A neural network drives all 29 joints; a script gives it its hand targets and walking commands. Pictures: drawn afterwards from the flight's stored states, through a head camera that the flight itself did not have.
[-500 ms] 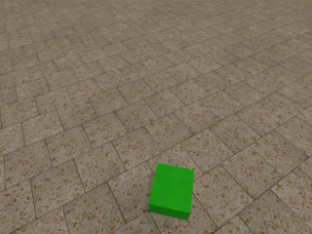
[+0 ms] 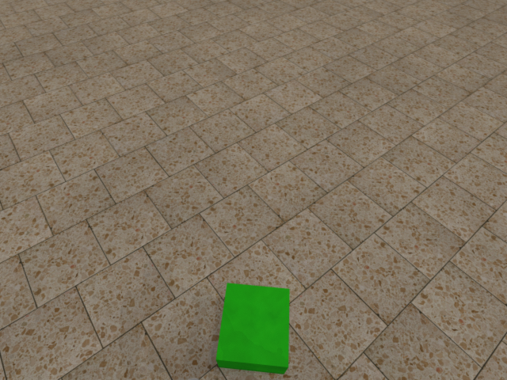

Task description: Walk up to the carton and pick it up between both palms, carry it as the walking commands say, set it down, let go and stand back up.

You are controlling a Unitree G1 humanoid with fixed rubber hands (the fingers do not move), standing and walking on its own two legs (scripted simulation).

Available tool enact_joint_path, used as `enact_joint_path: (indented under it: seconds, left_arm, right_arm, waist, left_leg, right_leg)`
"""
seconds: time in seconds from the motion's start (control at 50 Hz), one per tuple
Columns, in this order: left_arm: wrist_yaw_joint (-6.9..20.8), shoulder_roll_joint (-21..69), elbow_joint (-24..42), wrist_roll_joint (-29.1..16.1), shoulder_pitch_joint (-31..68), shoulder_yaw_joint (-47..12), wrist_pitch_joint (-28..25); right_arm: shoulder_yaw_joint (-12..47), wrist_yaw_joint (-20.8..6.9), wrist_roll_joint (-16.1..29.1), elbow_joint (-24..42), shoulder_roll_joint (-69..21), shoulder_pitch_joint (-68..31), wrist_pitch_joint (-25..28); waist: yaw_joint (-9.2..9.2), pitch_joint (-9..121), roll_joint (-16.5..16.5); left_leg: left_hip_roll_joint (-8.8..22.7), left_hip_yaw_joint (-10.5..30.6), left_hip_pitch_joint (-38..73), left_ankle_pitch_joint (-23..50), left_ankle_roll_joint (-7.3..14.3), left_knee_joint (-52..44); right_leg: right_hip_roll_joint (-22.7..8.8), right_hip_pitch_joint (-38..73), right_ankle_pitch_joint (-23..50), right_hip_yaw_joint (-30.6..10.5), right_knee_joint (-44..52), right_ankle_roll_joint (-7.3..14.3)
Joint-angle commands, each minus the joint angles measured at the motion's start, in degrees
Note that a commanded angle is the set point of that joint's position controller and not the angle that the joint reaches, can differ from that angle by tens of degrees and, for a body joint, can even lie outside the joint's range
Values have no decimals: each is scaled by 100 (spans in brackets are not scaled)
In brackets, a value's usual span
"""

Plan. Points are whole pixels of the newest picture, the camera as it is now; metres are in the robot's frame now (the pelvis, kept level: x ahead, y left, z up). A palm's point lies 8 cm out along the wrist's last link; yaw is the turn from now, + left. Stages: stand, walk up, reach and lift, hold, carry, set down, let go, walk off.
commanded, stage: walk up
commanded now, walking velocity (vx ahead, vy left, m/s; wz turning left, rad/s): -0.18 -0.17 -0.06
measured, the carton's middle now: (254, 327) +0.40 +0.00 -0.70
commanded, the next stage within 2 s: none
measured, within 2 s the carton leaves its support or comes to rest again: neither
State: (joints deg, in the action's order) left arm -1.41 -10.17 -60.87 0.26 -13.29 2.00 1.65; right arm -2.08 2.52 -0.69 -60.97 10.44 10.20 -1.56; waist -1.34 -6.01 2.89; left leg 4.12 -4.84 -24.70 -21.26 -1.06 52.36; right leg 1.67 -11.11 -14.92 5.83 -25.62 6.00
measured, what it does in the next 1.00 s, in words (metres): steps to the right: left foot, then right foot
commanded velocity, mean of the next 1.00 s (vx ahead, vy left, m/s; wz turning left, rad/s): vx -0.09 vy -0.02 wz -0.09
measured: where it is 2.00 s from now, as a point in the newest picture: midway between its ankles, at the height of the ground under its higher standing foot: outside the picture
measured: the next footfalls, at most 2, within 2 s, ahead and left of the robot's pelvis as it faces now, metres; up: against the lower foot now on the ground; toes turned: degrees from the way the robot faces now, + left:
left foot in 0.08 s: +0.06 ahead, +0.13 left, +0.00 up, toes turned +9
right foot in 0.52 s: -0.03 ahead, -0.22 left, +0.00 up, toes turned -5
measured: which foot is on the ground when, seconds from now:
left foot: up 0.00-0.06, down 0.08-0.50, up 0.52-1.00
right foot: down 0.00-0.08, up 0.10-0.50, down 0.52-1.00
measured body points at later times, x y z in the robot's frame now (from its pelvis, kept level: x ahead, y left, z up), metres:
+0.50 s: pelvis -0.05 -0.08 -0.01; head +0.00 -0.08 +0.43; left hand +0.07 +0.19 -0.15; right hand -0.01 -0.37 -0.15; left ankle +0.02 +0.12 -0.74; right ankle -0.07 -0.22 -0.73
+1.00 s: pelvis -0.07 -0.13 +0.02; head -0.04 -0.19 +0.46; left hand -0.08 +0.11 -0.11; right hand -0.02 -0.39 -0.17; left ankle -0.12 +0.06 -0.64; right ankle -0.07 -0.22 -0.74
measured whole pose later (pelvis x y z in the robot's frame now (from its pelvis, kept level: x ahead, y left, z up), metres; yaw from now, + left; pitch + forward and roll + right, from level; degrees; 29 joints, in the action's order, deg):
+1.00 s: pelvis -0.07 -0.13 +0.02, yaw -5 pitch +2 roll +6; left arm -3.6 -7.7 -61.8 0.5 -18.0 1.1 -1.5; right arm -4.3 -1.0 -1.1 -61.3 17.0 7.3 -6.0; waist -3.6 -2.9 -2.1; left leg -1.6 0.8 -23.6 -18.7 -5.0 60.0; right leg -3.9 -11.9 -10.2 -1.5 -20.5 1.8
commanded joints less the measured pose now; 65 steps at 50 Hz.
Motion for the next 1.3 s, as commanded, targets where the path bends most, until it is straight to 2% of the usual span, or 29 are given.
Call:
enact_joint_path:
  seconds: [0.0, 0.02, 0.04, 0.06, 0.08, 0.1, 0.12, 0.18, 0.26, 0.38, 0.42, 0.44, 0.46, 0.48, 0.52, 0.54, 0.58, 0.7, 0.78, 0.84, 0.94, 1.1, 1.12, 1.14, 1.18, 1.22, 1.24, 1.26, 1.28]
  left_arm:
    - [-58, -1160, 520, 5, 482, 359, 98]
    - [-54, -1027, 624, -16, 530, 361, 120]
    - [-44, -629, 778, 0, 469, 273, 141]
    - [-53, -592, 743, 38, 239, 260, 243]
    - [-28, -638, 602, 101, -32, 303, 317]
    - [51, -810, 574, 96, -201, 367, 373]
    - [136, -847, 621, 148, -114, 340, 389]
    - [218, -901, 925, 106, 440, 430, 478]
    - [281, -749, 967, 28, 150, 302, 440]
    - [361, -849, 1170, -6, 424, 217, 358]
    - [345, -950, 923, 20, -144, 229, 249]
    - [308, -1111, 704, 53, -571, 252, 131]
    - [280, -1753, 747, 141, -703, 368, -33]
    - [229, -2085, 830, 175, -423, 374, -106]
    - [196, -1556, 808, 141, 180, 265, -171]
    - [140, -1468, 842, 137, 351, 238, -249]
    - [115, -1018, 748, 46, 571, 160, -356]
    - [22, -505, 112, 79, -639, -97, -570]
    - [-269, -1384, 42, 40, -1259, 155, -456]
    - [-319, -1314, -86, -6, -1253, 253, -364]
    - [-330, -1216, -70, 31, -1190, 263, -283]
    - [-173, -1133, 41, 164, -1023, 209, -212]
    - [-81, -719, -78, 140, -605, 75, -194]
    - [-51, -767, -99, 119, -668, 132, -174]
    - [-30, -818, -120, 99, -769, 97, -137]
    - [-10, -503, -139, 101, -1065, 22, -116]
    - [21, -358, -80, 100, -1113, -27, -75]
    - [47, -345, -110, 129, -1187, -29, -6]
    - [50, -345, -195, 128, -1384, -11, 35]
  right_arm:
    - [-117, 306, -13, 104, 628, 1111, -20]
    - [-199, 335, -50, 47, 913, 1434, 7]
    - [-357, 341, -138, 95, 1482, 1537, 28]
    - [-425, 327, -157, 215, 1686, 1238, 14]
    - [-423, 330, -98, 278, 1687, 1153, -16]
    - [-370, 302, 30, 349, 1540, 906, -57]
    - [-296, 269, 80, 460, 1421, 516, -40]
    - [-373, 249, 42, 631, 1637, 356, 31]
    - [-297, 69, 7, 593, 1485, 128, 22]
    - [-424, -110, -120, 615, 1826, 150, -92]
    - [-441, -161, -123, 752, 1846, -201, -124]
    - [-357, -209, -139, 795, 1512, -184, -131]
    - [-176, -240, -146, 872, 923, 125, -196]
    - [-138, -209, -80, 852, 777, 115, -301]
    - [-227, -320, -81, 664, 960, 92, -330]
    - [-137, -346, -64, 624, 857, 1, -312]
    - [-126, -421, 39, 331, 838, 230, -271]
    - [-110, -283, 72, 105, 861, -55, -147]
    - [-242, -268, 10, 91, 1015, -100, -362]
    - [-232, -326, -51, 31, 838, -52, -411]
    - [-237, -384, -50, 329, 749, -259, -378]
    - [-145, -415, 14, 623, 616, -537, -301]
    - [13, -377, 43, 475, 371, -227, -164]
    - [-29, -344, 89, 410, 425, -108, -63]
    - [-82, -249, 93, 296, 601, 203, 14]
    - [-148, -174, -71, 167, 1064, 590, 83]
    - [-149, -148, -159, 238, 1271, 553, 122]
    - [-118, -163, -176, 327, 1312, 305, 147]
    - [-73, -179, -110, 401, 1238, -133, 174]
  waist:
    - [617, 1242, 241]
    - [790, 1322, -421]
    - [774, 1191, -2142]
    - [571, 1077, -1931]
    - [354, 1090, -1525]
    - [295, 1006, -940]
    - [251, 914, -825]
    - [298, 588, -1421]
    - [98, 617, -1607]
    - [331, 604, -2301]
    - [36, 731, -2166]
    - [-135, 1002, -1422]
    - [-218, 981, 907]
    - [-118, 810, 1628]
    - [70, 205, 868]
    - [-24, 186, 1476]
    - [213, 532, 1439]
    - [-57, 731, 613]
    - [-303, 405, 72]
    - [-234, 487, 199]
    - [-263, 663, 771]
    - [-273, 430, 1119]
    - [-15, 665, 1468]
    - [-3, 712, 1444]
    - [145, 727, 760]
    - [268, 674, -802]
    - [230, 409, -1525]
    - [40, 27, -1505]
    - [-124, -222, -1300]
  left_leg:
    - [-69, -210, 1228, 1337, 256, -1967]
    - [521, 373, 2044, 3389, 455, -2410]
    - [2211, 2370, 2705, 6593, 1105, -2862]
    - [2959, 2867, 2081, 7321, 1640, -2601]
    - [3001, 2686, 1763, 7186, 1693, -2593]
    - [2658, 1923, 1620, 5805, 1611, -2592]
    - [2266, 1517, 1829, 5076, 1414, -2647]
    - [1895, 1015, 1169, 5978, 1250, -2596]
    - [1287, 136, 1055, 4095, 822, -2776]
    - [1459, 322, 967, 1353, 755, -3285]
    - [1405, 197, 677, 846, 619, -2922]
    - [938, -113, 486, 402, 378, -1985]
    - [-33, -306, -492, -1095, 109, -533]
    - [-55, 473, -622, -1380, 90, 232]
    - [5, 1009, -549, -259, 134, 207]
    - [-62, 816, -429, 145, 126, 183]
    - [-204, 831, -60, 692, 212, 236]
    - [-422, 562, 227, 322, 53, -431]
    - [-311, 729, -671, -89, -281, 433]
    - [-270, 943, -684, 259, -410, 729]
    - [-367, 791, -731, 278, -421, 1047]
    - [-326, 448, -124, 95, -368, -373]
    - [-342, 422, 997, 110, -272, -1467]
    - [-523, 118, 1303, 491, -263, -2217]
    - [-608, -95, 1979, 1241, -237, -3221]
    - [430, 1029, 2071, 527, -62, -3612]
    - [1243, 2170, 1545, -81, 169, -4164]
    - [1508, 2526, 870, -931, 226, -4598]
    - [1416, 2181, 550, -1186, 326, -4646]
  right_leg:
    - [-1059, 283, 5403, -443, -1441, 147]
    - [-785, -598, 3585, -423, -2011, -141]
    - [-79, -2145, -1387, -364, -3205, -592]
    - [-150, -2239, -2371, -1120, -4413, -768]
    - [-216, -2129, -2452, -1372, -5014, -826]
    - [-217, -2105, -2047, -1322, -5226, -838]
    - [-165, -2487, -1599, -1191, -5441, -929]
    - [-96, -2385, -1303, -1067, -5635, -1235]
    - [-21, -1706, -698, -557, -4331, -1223]
    - [-180, -935, -938, -241, -1903, -1040]
    - [-239, -83, -397, -124, -419, -908]
    - [-419, 534, -52, -478, 358, -818]
    - [-1685, 549, 357, -2281, 1156, -642]
    - [-2598, -314, 645, -3441, 1339, -344]
    - [-1934, -684, -1332, -2648, 1775, -619]
    - [-1699, -624, -1004, -2304, 1800, -556]
    - [-1151, -124, 133, -1460, 1418, -557]
    - [-1473, 1117, 3158, -1415, 1078, -253]
    - [-2689, 1417, 4134, -2513, 764, -190]
    - [-2416, 1170, 3559, -2288, 709, -320]
    - [-2055, 733, 2088, -2072, 792, -118]
    - [-1708, -55, 607, -1610, 1255, 181]
    - [-1025, -367, 444, -890, 1159, 73]
    - [-814, -302, 230, -729, 1022, -71]
    - [-739, -560, -173, -652, 612, -225]
    - [-549, -1056, -449, -493, -329, -352]
    - [-363, -1458, -1076, -550, -1213, -565]
    - [-424, -1499, -1061, -1001, -1739, -643]
    - [-400, -1408, -798, -1010, -1805, -644]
